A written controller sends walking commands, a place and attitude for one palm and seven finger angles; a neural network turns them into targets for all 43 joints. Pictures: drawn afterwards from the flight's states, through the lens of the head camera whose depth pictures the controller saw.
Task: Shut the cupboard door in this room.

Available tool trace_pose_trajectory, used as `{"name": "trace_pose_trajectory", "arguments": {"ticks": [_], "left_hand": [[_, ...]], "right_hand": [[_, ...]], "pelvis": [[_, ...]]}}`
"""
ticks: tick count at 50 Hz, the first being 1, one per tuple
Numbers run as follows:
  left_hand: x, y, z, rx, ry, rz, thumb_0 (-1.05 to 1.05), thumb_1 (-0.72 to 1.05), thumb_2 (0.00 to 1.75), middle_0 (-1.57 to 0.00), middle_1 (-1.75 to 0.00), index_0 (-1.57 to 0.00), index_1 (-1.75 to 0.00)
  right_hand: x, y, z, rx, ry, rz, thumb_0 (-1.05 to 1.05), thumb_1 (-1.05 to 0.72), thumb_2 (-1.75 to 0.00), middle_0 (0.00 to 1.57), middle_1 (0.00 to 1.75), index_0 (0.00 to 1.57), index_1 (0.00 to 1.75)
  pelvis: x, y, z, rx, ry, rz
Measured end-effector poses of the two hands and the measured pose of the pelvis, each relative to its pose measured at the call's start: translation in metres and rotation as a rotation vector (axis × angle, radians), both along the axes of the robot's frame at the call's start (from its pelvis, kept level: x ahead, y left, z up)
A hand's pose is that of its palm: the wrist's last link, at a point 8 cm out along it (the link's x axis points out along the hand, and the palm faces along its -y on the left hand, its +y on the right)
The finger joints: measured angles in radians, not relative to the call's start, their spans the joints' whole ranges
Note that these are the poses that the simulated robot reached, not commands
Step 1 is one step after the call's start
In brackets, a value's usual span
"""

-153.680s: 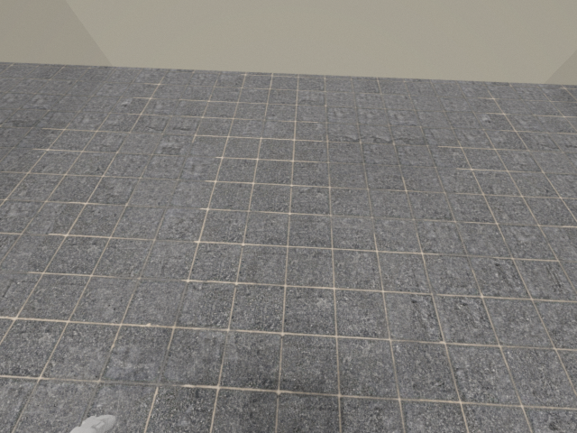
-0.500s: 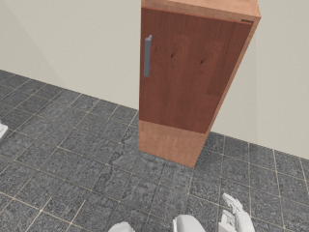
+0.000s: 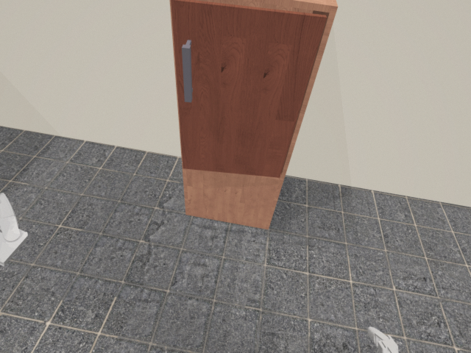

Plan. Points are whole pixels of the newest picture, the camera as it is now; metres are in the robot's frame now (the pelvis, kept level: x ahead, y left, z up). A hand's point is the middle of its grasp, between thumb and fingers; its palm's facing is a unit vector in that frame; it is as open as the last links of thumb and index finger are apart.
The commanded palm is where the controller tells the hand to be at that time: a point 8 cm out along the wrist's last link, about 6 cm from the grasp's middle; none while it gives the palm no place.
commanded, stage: stop stepping back and stand still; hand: left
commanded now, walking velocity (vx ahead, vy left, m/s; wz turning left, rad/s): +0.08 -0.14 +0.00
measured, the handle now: (188, 71) +0.80 +0.16 +0.08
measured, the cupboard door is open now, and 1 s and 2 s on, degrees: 6 6 6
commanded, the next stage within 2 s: let the arm hang, fingers relaxed in 1.38 s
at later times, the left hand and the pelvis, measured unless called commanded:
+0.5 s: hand (35, 206) +0.25 +0.26 +0.18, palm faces +0.44 -0.79 -0.44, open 7.4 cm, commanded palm +0.18 +0.30 +0.19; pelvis +0.04 +0.00 +0.01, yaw -1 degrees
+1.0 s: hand (23, 203) +0.26 +0.29 +0.17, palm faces +0.41 -0.79 -0.45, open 7.4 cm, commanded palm +0.20 +0.32 +0.19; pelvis +0.05 +0.02 +0.02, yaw -1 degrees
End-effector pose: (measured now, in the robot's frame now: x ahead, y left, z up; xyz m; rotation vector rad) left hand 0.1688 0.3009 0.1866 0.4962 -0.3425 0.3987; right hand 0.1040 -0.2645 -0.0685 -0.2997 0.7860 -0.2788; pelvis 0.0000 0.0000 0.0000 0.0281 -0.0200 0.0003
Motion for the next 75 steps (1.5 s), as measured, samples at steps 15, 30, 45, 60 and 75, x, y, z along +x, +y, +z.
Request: {"name": "trace_pose_trajectory", "arguments": {"ticks": [15, 30, 45, 60, 75], "left_hand": [[0.008, -0.010, 0.012, 0.055, 0.082, 0.058, 0.01, 0.89, 0.90, -0.22, -0.30, -0.22, -0.30], [0.049, 0.003, 0.013, 0.053, 0.089, 0.013, 0.01, 0.89, 0.90, -0.22, -0.30, -0.21, -0.30], [0.052, 0.014, 0.005, 0.015, 0.144, 0.006, 0.01, 0.89, 0.90, -0.22, -0.30, -0.22, -0.30], [0.037, 0.025, -0.002, -0.027, 0.161, 0.034, 0.01, 0.89, 0.90, -0.22, -0.30, -0.21, -0.30], [0.028, 0.028, -0.006, -0.014, 0.177, 0.046, 0.01, 0.89, 0.90, -0.21, -0.30, -0.21, -0.30]], "right_hand": [[0.032, 0.032, -0.021, 0.168, 0.059, 0.094, 0.02, -0.91, -0.90, 0.21, 0.30, 0.20, 0.30], [0.100, 0.033, 0.013, 0.094, -0.083, 0.101, 0.01, -0.91, -0.90, 0.20, 0.30, 0.20, 0.30], [0.099, 0.051, 0.009, 0.110, -0.043, 0.085, 0.01, -0.91, -0.90, 0.20, 0.30, 0.20, 0.30], [0.081, 0.059, 0.008, 0.099, -0.024, 0.093, 0.02, -0.91, -0.90, 0.20, 0.30, 0.20, 0.30], [0.086, 0.062, 0.008, 0.116, -0.055, 0.134, 0.01, -0.91, -0.90, 0.20, 0.30, 0.20, 0.30]], "pelvis": [[0.018, -0.011, 0.009, -0.015, 0.006, -0.023], [0.047, 0.002, 0.013, -0.043, 0.036, -0.026], [0.055, 0.016, 0.014, -0.046, 0.039, -0.026], [0.044, 0.025, 0.017, -0.051, 0.038, -0.016], [0.037, 0.026, 0.017, -0.053, 0.039, -0.001]]}}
